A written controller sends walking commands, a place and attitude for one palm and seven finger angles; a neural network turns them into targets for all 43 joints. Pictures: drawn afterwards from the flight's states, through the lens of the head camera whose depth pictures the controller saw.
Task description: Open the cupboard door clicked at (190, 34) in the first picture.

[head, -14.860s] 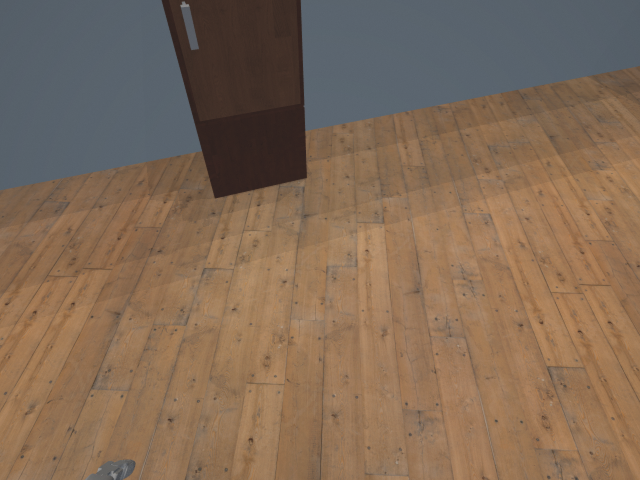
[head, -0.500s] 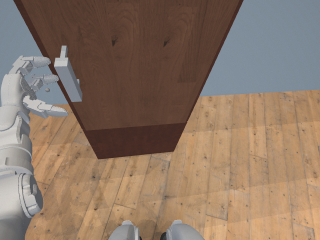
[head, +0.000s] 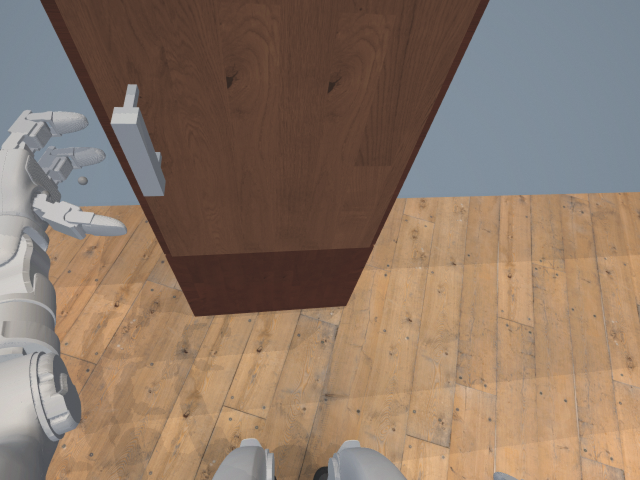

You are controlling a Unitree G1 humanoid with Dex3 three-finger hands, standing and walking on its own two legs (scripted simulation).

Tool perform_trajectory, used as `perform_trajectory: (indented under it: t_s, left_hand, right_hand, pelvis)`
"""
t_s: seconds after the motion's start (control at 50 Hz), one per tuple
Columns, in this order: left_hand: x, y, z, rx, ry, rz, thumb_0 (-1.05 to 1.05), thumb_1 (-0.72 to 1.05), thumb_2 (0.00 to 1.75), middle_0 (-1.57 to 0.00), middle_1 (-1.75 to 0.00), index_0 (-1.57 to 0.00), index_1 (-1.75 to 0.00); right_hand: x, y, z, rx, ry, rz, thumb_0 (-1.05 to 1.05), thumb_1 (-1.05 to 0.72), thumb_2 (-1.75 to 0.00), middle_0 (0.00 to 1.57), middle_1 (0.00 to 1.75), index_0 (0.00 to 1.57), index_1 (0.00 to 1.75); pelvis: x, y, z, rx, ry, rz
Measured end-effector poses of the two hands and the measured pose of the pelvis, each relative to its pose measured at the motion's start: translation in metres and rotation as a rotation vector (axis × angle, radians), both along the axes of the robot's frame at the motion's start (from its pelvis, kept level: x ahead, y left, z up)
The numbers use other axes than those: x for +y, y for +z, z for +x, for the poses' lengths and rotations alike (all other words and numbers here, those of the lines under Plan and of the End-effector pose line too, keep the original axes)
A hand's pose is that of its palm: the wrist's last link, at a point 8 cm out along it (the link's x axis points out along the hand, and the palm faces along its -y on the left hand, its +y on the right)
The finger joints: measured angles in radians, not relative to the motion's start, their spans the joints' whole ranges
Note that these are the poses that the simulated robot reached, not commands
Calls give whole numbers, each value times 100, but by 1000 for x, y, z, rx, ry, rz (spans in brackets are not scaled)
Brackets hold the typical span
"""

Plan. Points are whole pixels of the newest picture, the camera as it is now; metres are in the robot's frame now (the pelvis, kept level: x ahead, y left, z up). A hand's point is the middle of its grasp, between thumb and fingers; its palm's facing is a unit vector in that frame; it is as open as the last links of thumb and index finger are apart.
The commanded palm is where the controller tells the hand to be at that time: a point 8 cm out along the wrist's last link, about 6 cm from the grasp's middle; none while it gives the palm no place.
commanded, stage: move the hooked fingers beside the handle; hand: left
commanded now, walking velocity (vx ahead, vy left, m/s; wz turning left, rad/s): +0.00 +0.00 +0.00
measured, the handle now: (143, 142) +0.51 +0.22 +0.07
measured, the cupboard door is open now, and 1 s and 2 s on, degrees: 0 0 0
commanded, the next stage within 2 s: slide the fingers in behind the handle in 0.98 s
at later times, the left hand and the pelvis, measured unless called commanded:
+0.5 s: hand (94, 166) +0.47 +0.27 +0.07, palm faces +0.09 -1.00 -0.01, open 14.0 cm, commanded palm +0.44 +0.31 +0.07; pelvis +0.01 +0.01 +0.00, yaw -1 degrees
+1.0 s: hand (87, 173) +0.46 +0.27 +0.07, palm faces +0.09 -1.00 +0.01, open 14.0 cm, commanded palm +0.44 +0.31 +0.07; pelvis +0.00 +0.01 +0.00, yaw +1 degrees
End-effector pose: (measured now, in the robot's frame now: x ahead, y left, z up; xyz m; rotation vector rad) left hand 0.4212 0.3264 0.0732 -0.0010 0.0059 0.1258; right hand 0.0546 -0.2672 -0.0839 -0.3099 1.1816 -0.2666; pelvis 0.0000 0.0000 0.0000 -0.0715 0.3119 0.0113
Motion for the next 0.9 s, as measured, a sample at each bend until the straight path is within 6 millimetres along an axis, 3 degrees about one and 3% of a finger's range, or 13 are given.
perform_trajectory:
  t_s: [0.16, 0.46, 0.64, 0.76, 0.9]
  left_hand:
    - [9, 6, 5, 36, -35, 2, -1, -50, 30, -30, -120, -30, -120]
    - [-7, -3, 27, 30, -42, 0, -1, -50, 30, -30, -120, -30, -120]
    - [4, 7, 12, 7, -28, 5, -1, -50, 30, -30, -120, -30, -120]
    - [6, -1, 0, 35, -39, -7, -1, -50, 30, -30, -120, -30, -120]
    - [-1, -3, 2, -7, -37, -7, -1, -50, 30, -30, -120, -30, -120]
  right_hand:
    - [1, -3, -15, 52, -13, -2, 1, -90, -90, 20, 30, 20, 30]
    - [8, -4, -37, 112, -65, 6, 1, -90, -90, 20, 30, 20, 30]
    - [16, -1, -28, 91, -65, 35, 1, -90, -90, 20, 30, 20, 30]
    - [16, -1, -13, 60, -27, 27, 1, -90, -90, 20, 30, 20, 30]
    - [13, -2, -1, 34, 11, 0, 1, -90, -90, 20, 30, 20, 30]
  pelvis:
    - [0, 0, -1, 3, 10, -8]
    - [8, -1, 6, 30, -10, -8]
    - [11, 5, 12, 8, -15, -8]
    - [12, 4, 8, -2, 2, -10]
    - [13, 0, 1, 0, 17, -14]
